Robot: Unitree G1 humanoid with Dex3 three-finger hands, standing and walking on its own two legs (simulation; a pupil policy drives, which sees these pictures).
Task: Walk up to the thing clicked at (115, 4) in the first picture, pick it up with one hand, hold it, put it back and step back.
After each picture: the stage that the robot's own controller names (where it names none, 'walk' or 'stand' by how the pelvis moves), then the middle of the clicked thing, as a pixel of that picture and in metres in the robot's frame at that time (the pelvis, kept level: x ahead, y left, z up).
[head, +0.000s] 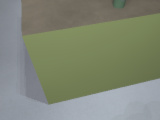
stand; out of the picture +0.88 -0.18 +0.04
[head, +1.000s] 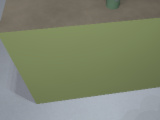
sink last; out of the picture +0.78 -0.13 +0.08
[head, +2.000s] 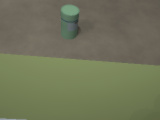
sink last; (69, 22) +0.55 +0.09 +0.08
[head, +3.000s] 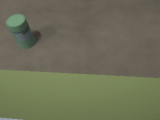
walk; (21, 32) +0.50 +0.27 +0.07
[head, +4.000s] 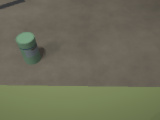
stand; (29, 48) +0.48 +0.23 +0.04
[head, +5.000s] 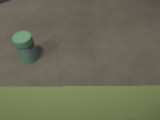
stand; (26, 48) +0.47 +0.24 +0.04
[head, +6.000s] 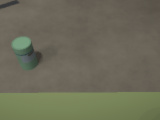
stand; (25, 54) +0.45 +0.23 +0.04
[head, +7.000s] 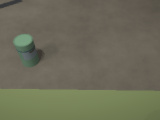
stand; (27, 51) +0.47 +0.23 +0.04
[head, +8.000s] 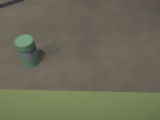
stand; (28, 51) +0.46 +0.23 +0.04
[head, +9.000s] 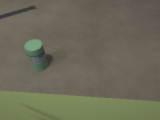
rise first; (36, 56) +0.46 +0.22 +0.04
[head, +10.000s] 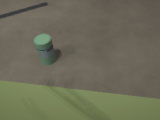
go down; (45, 50) +0.48 +0.21 +0.05
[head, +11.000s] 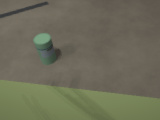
go down; (45, 49) +0.48 +0.22 +0.05
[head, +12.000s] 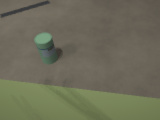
go down; (46, 49) +0.48 +0.21 +0.05
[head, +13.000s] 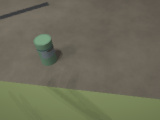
go down; (46, 50) +0.48 +0.21 +0.05
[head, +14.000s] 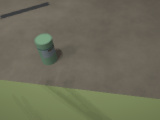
go down; (46, 49) +0.48 +0.21 +0.05
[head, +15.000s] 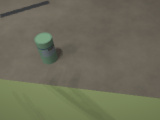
go down; (46, 49) +0.48 +0.21 +0.05
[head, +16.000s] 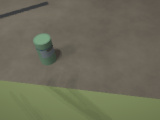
go down; (45, 49) +0.48 +0.22 +0.05
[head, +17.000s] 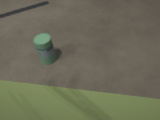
go down; (45, 49) +0.48 +0.22 +0.05
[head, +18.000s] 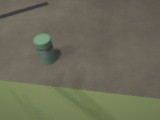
go down; (45, 49) +0.48 +0.22 +0.05
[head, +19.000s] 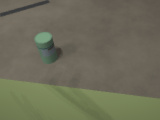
go down; (46, 48) +0.48 +0.21 +0.05
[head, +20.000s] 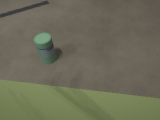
go down; (46, 49) +0.48 +0.22 +0.05
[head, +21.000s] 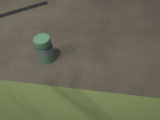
go down; (44, 49) +0.48 +0.22 +0.05
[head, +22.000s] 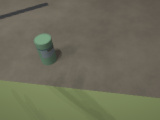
go down; (46, 49) +0.48 +0.21 +0.05
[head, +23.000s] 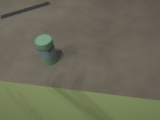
go down; (46, 50) +0.47 +0.21 +0.05
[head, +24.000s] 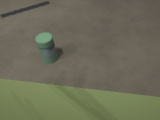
go down; (47, 48) +0.48 +0.21 +0.05
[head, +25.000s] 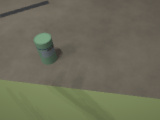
go down; (46, 49) +0.48 +0.22 +0.05
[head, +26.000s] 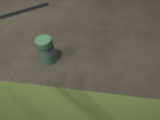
go down; (46, 50) +0.48 +0.21 +0.05
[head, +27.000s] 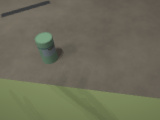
go down; (47, 48) +0.48 +0.21 +0.05
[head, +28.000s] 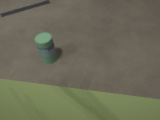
go down; (46, 48) +0.48 +0.22 +0.05
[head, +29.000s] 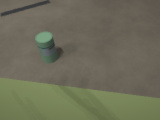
go down; (47, 48) +0.48 +0.21 +0.05
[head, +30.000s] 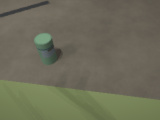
go down; (46, 49) +0.47 +0.21 +0.05
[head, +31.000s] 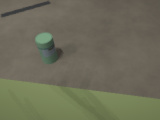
go down; (47, 48) +0.48 +0.21 +0.05
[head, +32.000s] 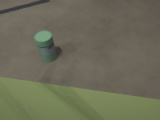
go down; (46, 47) +0.48 +0.21 +0.05
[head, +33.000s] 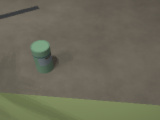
go down; (42, 57) +0.45 +0.18 +0.05
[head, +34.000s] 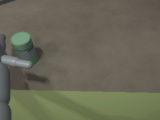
close in; (25, 50) +0.46 +0.22 +0.06
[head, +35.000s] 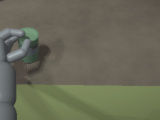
lift; (28, 46) +0.46 +0.21 +0.08
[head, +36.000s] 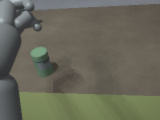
lift; (42, 62) +0.47 +0.21 +0.06
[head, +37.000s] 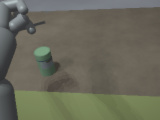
hold; (45, 61) +0.48 +0.21 +0.06
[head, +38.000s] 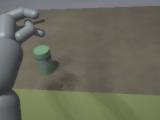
hold; (44, 60) +0.48 +0.21 +0.06
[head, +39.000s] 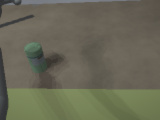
crouch; (36, 58) +0.49 +0.21 +0.05
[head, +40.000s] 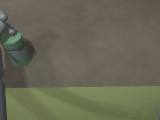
lower; (16, 49) +0.45 +0.22 +0.06
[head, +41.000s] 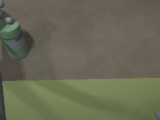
lower; (13, 39) +0.47 +0.22 +0.09
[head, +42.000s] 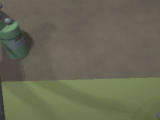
lower; (13, 40) +0.47 +0.22 +0.09
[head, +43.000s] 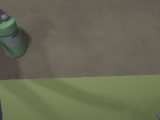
lower; (10, 37) +0.47 +0.22 +0.10
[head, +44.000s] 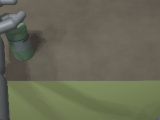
open; (19, 41) +0.46 +0.21 +0.09
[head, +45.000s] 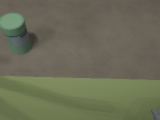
sink last; (16, 35) +0.46 +0.20 +0.09
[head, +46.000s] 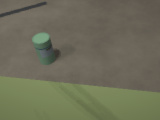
sink last; (44, 49) +0.48 +0.21 +0.07
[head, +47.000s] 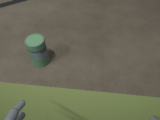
stand; (38, 51) +0.45 +0.20 +0.05
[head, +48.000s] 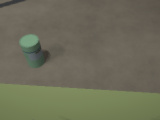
stand; (33, 51) +0.46 +0.22 +0.05
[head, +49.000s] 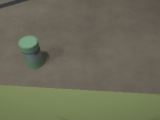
stand; (32, 53) +0.45 +0.22 +0.05
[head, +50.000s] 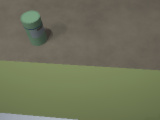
walk; (34, 29) +0.52 +0.21 +0.06
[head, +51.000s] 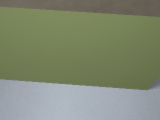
walk; out of the picture +0.79 +0.17 +0.07
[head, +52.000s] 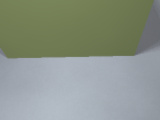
walk; out of the picture +1.14 +0.33 +0.07
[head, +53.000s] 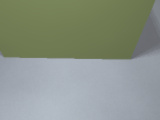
stand; out of the picture +1.17 +0.25 +0.06
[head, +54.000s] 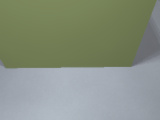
stand; out of the picture +1.14 +0.26 +0.04
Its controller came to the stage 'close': yes
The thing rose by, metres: 0.01
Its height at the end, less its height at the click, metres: +0.00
